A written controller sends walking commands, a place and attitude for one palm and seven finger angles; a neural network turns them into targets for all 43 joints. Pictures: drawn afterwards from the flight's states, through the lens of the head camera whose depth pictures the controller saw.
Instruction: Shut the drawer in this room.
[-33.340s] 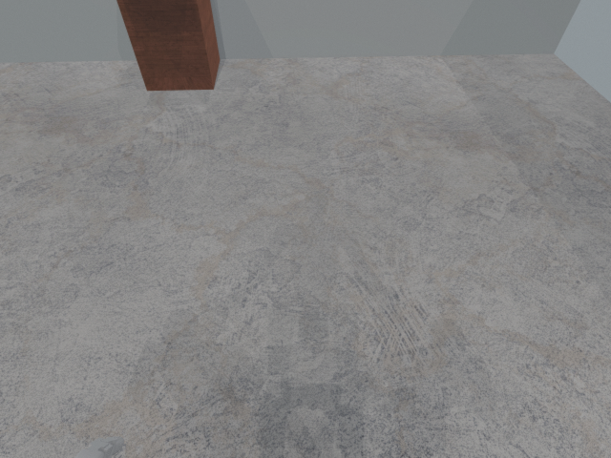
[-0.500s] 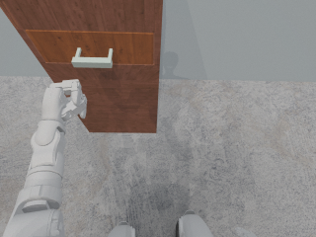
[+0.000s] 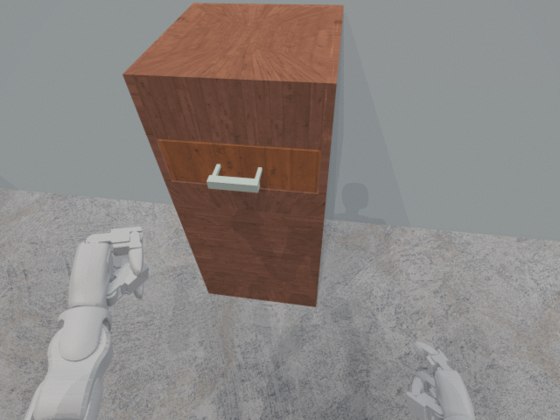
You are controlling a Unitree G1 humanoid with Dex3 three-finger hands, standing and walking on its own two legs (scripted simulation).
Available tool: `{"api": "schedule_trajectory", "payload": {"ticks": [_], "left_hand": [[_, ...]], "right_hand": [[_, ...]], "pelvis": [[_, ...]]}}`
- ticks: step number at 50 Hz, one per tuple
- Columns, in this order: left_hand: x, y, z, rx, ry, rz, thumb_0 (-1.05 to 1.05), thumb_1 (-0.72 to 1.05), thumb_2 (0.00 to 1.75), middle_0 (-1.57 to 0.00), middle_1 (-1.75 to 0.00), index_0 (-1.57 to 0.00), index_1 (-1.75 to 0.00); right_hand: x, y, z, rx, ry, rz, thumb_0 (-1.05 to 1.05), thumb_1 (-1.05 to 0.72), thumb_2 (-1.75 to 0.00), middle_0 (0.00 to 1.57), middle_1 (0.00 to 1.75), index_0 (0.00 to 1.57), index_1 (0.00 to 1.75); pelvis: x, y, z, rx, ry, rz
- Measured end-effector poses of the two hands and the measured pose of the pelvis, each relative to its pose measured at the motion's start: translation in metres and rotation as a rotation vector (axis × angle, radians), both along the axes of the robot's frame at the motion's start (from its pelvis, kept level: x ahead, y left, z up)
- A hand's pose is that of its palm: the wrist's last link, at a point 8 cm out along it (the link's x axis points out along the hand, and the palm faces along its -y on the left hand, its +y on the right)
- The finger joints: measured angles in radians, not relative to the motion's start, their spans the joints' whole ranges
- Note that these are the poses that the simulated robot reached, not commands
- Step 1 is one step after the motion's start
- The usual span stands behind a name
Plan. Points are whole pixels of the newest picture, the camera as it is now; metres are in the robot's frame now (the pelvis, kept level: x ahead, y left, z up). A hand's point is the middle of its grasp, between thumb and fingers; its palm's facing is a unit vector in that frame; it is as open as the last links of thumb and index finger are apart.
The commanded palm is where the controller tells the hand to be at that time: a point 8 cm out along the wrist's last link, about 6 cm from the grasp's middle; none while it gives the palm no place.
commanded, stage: draw the hand back to the body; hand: left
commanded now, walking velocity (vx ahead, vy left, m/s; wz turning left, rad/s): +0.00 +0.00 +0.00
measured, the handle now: (235, 177) +0.65 +0.18 -0.07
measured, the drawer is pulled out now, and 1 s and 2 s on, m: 0.00 0.00 0.00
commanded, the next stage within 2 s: step back with the hand held close in 0.52 s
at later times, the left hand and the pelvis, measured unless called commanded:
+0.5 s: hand (46, 311) +0.18 +0.25 +0.17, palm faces +0.43 -0.79 -0.43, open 3.3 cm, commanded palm +0.13 +0.28 +0.18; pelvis +0.00 +0.00 +0.01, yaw +0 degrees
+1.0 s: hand (37, 332) +0.16 +0.26 +0.16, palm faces +0.29 -0.80 -0.53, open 3.3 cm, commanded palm +0.10 +0.30 +0.18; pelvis -0.03 +0.02 +0.01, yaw -2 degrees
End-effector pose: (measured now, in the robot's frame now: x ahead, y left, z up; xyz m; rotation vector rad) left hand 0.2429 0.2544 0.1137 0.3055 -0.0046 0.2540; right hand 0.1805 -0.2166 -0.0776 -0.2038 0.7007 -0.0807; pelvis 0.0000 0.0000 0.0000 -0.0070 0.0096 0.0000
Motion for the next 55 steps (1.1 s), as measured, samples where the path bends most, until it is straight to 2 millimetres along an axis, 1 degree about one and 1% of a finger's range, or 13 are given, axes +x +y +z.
{"api": "schedule_trajectory", "payload": {"ticks": [4,8,19,21,24,30,33,37,43,48,55], "left_hand": [[-0.021,0.007,0.016,0.026,-0.027,0.035,0.02,0.89,0.90,-1.40,-1.60,-1.40,-1.60],[-0.042,0.012,0.030,0.061,-0.046,0.067,0.02,0.89,0.90,-1.40,-1.60,-1.40,-1.60],[-0.095,0.025,0.075,0.214,-0.136,0.125,0.02,0.89,0.90,-1.40,-1.60,-1.40,-1.60],[-0.101,0.028,0.080,0.231,-0.150,0.135,0.02,0.89,0.90,-1.40,-1.60,-1.40,-1.60],[-0.104,0.030,0.077,0.219,-0.151,0.150,0.02,0.89,0.90,-1.40,-1.60,-1.40,-1.60],[-0.101,0.029,0.066,0.179,-0.134,0.140,0.02,0.89,0.90,-1.40,-1.60,-1.40,-1.60],[-0.100,0.027,0.067,0.181,-0.144,0.122,0.02,0.89,0.90,-1.40,-1.60,-1.40,-1.60],[-0.098,0.034,0.077,0.234,-0.187,0.103,0.02,0.89,0.90,-1.40,-1.60,-1.40,-1.60],[-0.097,0.033,0.071,0.263,-0.136,0.028,0.02,0.89,0.90,-1.40,-1.60,-1.40,-1.60],[-0.108,0.036,0.069,0.290,-0.108,-0.006,0.02,0.89,0.90,-1.40,-1.60,-1.40,-1.60],[-0.134,0.043,0.073,0.308,-0.144,0.029,0.02,0.89,0.90,-1.40,-1.60,-1.40,-1.60]], "right_hand": [[0.008,0.007,0.005,0.010,-0.023,0.035,0.01,-0.91,-0.90,0.20,0.30,0.20,0.30],[0.010,0.009,0.005,0.014,-0.032,0.053,0.01,-0.91,-0.90,0.20,0.30,0.20,0.30],[0.002,0.004,0.005,-0.002,-0.047,0.052,0.01,-0.91,-0.90,0.20,0.30,0.20,0.30],[0.000,0.003,0.004,-0.004,-0.051,0.049,0.01,-0.91,-0.90,0.20,0.30,0.20,0.30],[-0.004,0.002,0.004,-0.011,-0.048,0.046,0.01,-0.91,-0.90,0.20,0.30,0.20,0.30],[-0.013,0.002,0.005,-0.022,-0.051,0.037,0.02,-0.91,-0.90,0.20,0.30,0.20,0.30],[-0.018,0.003,0.006,-0.023,-0.059,0.031,0.02,-0.91,-0.90,0.20,0.30,0.20,0.30],[-0.024,0.002,0.008,-0.019,-0.040,0.012,0.02,-0.91,-0.90,0.20,0.30,0.20,0.30],[-0.039,-0.006,0.007,-0.039,0.008,-0.058,0.01,-0.90,-0.90,0.21,0.30,0.21,0.30],[-0.053,-0.010,0.004,-0.051,0.036,-0.102,0.01,-0.91,-0.90,0.20,0.30,0.20,0.30],[-0.068,-0.004,0.004,-0.046,0.023,-0.100,0.01,-0.91,-0.90,0.20,0.30,0.20,0.30]], "pelvis": [[0.003,-0.001,0.004,-0.002,-0.028,0.000],[0.006,-0.002,0.006,-0.005,-0.046,-0.001],[0.008,0.000,0.007,-0.011,-0.075,-0.006],[0.006,0.001,0.007,-0.011,-0.080,-0.006],[0.003,0.002,0.007,-0.009,-0.086,-0.005],[-0.002,0.003,0.008,-0.007,-0.093,-0.011],[-0.004,0.004,0.008,-0.007,-0.098,-0.015],[-0.009,0.006,0.008,-0.009,-0.067,-0.020],[-0.020,0.015,0.008,-0.001,-0.015,-0.032],[-0.030,0.021,0.006,0.010,-0.005,-0.032],[-0.051,0.022,0.003,0.018,-0.016,-0.029]]}}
